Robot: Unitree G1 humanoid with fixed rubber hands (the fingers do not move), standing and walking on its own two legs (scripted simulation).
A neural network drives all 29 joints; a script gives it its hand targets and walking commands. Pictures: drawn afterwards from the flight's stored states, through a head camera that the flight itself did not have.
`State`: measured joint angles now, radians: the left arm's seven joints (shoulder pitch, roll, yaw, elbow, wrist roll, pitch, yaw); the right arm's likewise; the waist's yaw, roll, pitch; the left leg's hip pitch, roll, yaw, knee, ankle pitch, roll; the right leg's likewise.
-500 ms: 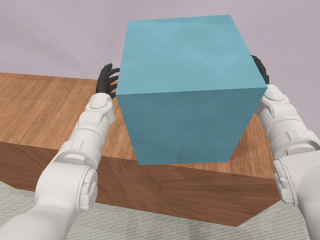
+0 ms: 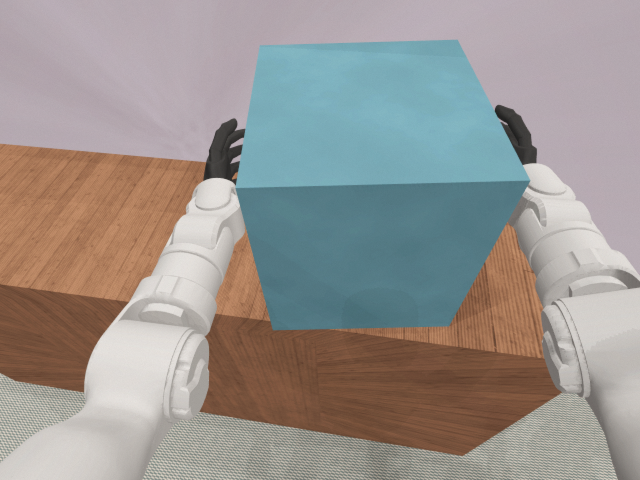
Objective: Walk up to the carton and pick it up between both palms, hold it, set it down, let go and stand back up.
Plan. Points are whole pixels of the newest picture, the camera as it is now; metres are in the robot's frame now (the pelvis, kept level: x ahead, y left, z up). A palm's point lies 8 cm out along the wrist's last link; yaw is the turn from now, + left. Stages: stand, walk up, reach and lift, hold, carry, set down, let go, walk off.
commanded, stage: reach and lift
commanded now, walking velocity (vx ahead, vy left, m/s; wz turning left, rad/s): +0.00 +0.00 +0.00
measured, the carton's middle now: (359, 193) +0.50 +0.04 +0.08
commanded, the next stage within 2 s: none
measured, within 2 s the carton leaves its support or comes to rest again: leaves its support in 1.76 s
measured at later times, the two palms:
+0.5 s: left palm (222, 185) +0.43 +0.21 +0.13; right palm (512, 176) +0.50 -0.14 +0.14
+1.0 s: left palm (209, 193) +0.42 +0.23 +0.13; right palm (500, 185) +0.49 -0.13 +0.14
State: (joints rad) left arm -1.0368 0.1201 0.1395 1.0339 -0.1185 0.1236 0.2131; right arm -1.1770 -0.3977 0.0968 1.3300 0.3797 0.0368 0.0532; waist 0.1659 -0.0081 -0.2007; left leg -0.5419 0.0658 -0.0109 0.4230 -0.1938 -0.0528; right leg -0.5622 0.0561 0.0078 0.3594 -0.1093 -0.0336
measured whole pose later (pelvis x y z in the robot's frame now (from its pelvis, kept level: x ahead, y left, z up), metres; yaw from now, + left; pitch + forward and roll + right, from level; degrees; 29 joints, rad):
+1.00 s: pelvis +0.03 +0.01 +0.01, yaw +1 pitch +8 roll -1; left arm -0.81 -0.06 0.49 0.73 0.24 0.15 0.08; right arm -0.94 -0.21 -0.41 1.14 -0.14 -0.07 0.13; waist 0.11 -0.01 -0.09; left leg -0.25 0.05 0.00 0.30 -0.20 -0.03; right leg -0.28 0.03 -0.01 0.27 -0.14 -0.02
